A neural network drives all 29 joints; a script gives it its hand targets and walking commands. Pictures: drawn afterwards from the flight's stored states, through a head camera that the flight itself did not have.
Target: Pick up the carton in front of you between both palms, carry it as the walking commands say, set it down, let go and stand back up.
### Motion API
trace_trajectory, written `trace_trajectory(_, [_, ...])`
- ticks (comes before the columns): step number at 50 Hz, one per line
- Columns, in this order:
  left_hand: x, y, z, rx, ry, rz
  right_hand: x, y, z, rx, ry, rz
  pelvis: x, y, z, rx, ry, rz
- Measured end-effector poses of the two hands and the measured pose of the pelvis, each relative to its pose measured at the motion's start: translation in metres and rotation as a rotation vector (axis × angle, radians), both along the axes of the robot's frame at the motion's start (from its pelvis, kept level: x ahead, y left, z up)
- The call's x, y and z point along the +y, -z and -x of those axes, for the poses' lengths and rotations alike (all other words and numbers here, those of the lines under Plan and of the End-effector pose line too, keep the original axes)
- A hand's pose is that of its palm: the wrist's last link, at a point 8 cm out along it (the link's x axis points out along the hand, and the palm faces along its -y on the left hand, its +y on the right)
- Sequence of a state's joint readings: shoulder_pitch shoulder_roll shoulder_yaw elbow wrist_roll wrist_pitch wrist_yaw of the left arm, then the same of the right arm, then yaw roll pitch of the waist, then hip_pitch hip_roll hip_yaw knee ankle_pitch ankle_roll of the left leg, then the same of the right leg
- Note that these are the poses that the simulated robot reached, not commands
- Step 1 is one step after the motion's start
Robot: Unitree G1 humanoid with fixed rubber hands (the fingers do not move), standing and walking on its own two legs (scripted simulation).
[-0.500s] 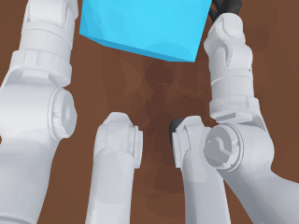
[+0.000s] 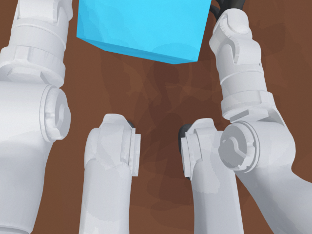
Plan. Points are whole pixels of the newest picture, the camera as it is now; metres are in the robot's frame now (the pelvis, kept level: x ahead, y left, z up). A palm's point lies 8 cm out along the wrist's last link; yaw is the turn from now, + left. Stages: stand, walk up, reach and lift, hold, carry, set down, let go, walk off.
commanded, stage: set down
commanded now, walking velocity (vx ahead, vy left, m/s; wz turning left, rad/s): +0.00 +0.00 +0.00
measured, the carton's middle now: (147, 8) +0.54 +0.07 -0.26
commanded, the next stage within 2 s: let go in 1.96 s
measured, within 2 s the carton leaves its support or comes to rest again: neither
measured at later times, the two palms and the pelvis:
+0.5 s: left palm out of the picture +0.55 +0.22 -0.18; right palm (230, 10) +0.54 -0.09 -0.17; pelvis -0.01 +0.00 -0.01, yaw -1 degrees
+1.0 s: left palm out of the picture +0.56 +0.26 -0.18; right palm (247, 9) +0.54 -0.12 -0.18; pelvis -0.01 +0.00 -0.02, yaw -1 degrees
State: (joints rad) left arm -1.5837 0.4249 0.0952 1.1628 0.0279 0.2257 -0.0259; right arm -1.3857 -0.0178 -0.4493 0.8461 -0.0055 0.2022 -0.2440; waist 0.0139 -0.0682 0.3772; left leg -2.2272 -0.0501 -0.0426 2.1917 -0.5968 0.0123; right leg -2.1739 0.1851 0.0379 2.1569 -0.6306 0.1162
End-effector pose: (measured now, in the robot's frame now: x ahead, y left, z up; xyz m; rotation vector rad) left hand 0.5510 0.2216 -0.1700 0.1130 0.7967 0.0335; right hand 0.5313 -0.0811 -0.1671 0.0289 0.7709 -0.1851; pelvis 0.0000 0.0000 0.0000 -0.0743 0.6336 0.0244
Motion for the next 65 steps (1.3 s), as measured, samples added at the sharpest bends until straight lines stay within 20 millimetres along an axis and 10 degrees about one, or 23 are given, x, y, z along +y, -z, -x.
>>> trace_trajectory(34, [0.003, 0.014, -0.002, -0.044, 0.033, 0.081, -0.009, 0.01, -0.008, -0.01, -0.096, -0.002, 0.004, 0.012, 0.008, -0.091, -0.002, 0.016])
trace_trajectory(42, [0.034, 0.037, 0.01, -0.033, -0.069, -0.006, -0.037, 0.029, -0.002, 0.015, -0.053, 0.061, 0.003, 0.014, 0.006, -0.082, 0.004, 0.014])
trace_trajectory(51, [0.042, -0.001, -0.016, -0.128, -0.058, 0.007, -0.041, 0.007, -0.014, -0.066, -0.036, 0.049, 0.0, 0.014, 0.007, -0.073, 0.002, 0.012])
trace_trajectory(65, [0.044, -0.116, -0.016, -0.123, -0.043, 0.004, -0.028, -0.11, -0.014, -0.097, -0.009, 0.063, 0.001, -0.059, 0.005, 0.052, -0.01, 0.013])
